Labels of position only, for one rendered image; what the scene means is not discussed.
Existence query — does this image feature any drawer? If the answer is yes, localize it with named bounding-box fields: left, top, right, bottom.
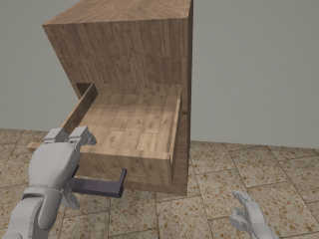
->
left=26, top=83, right=182, bottom=186

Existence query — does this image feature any handle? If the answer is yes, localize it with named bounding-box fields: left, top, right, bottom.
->
left=67, top=164, right=127, bottom=198

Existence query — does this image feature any left robot hand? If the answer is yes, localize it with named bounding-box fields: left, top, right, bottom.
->
left=28, top=126, right=97, bottom=210

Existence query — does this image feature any robot right forearm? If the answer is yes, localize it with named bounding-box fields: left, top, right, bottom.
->
left=249, top=222, right=280, bottom=239

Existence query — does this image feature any cabinet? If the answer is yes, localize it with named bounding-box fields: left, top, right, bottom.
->
left=42, top=0, right=193, bottom=196

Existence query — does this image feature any robot left forearm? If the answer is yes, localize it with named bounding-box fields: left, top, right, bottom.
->
left=1, top=186, right=63, bottom=239

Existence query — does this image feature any right robot hand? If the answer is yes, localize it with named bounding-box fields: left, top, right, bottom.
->
left=229, top=189, right=267, bottom=234

